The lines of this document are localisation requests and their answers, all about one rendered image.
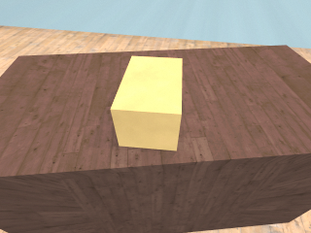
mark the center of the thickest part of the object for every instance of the pedestal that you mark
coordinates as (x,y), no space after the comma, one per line
(243,156)

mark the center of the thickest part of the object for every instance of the carton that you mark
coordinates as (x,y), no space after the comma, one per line
(147,109)

